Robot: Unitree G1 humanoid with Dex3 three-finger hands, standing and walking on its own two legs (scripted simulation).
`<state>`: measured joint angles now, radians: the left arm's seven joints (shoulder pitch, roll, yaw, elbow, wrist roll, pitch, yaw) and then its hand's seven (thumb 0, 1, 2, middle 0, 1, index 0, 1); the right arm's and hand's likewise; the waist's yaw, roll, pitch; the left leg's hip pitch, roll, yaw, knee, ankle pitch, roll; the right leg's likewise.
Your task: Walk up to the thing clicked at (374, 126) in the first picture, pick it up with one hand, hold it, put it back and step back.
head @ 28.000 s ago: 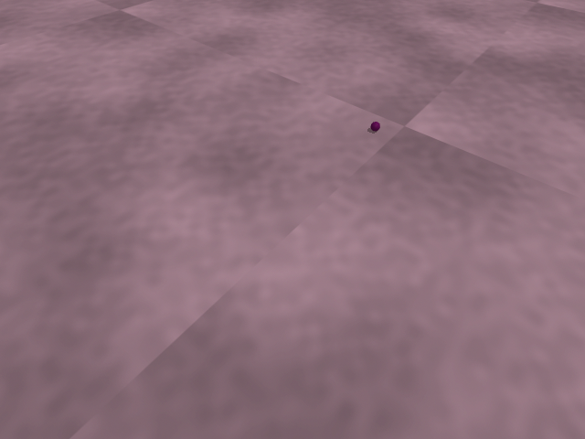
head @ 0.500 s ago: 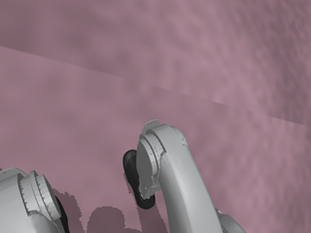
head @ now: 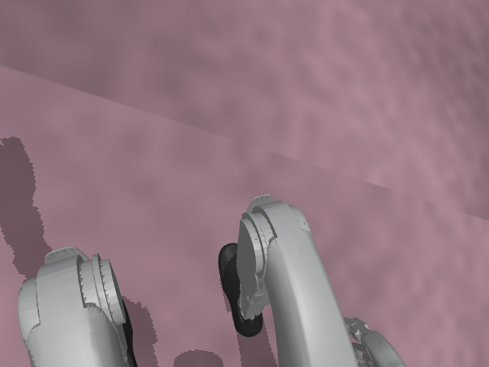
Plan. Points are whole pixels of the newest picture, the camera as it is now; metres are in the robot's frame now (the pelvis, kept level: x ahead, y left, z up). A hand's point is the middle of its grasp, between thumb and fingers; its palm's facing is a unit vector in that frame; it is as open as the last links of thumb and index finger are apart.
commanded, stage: lift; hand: left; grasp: from above
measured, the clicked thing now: out of the picture +0.54 +0.34 -0.18
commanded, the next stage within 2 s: hold in 1.78 s
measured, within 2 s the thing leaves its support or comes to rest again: neither
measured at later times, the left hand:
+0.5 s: hand out of the picture +0.48 +0.34 -0.08, palm faces -0.47 -0.11 -0.88, open 7.1 cm
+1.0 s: hand out of the picture +0.38 +0.32 +0.12, palm faces -0.41 -0.13 -0.90, open 7.1 cm
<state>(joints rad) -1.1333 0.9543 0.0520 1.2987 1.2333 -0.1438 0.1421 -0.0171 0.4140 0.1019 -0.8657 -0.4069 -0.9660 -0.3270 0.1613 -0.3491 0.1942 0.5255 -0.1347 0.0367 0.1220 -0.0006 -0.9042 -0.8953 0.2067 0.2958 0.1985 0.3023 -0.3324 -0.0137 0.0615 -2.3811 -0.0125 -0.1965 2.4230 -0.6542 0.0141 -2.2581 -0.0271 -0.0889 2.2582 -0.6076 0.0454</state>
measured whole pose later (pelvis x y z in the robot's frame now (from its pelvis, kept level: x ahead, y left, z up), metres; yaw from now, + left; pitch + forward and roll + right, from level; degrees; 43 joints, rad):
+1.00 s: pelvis +0.00 +0.00 +0.19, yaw +8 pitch +29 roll -5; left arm -0.58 0.60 -0.04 0.73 0.97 -0.05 -0.01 0.01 0.42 0.22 -0.74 -0.55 -0.87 -0.47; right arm 0.13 -0.26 0.00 0.63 0.01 0.10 0.00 0.00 -0.91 -0.90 0.21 0.30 0.20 0.30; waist -0.10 0.07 -0.16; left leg -1.72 0.03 -0.07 1.81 -0.61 0.01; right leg -1.68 -0.04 -0.02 1.73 -0.56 0.06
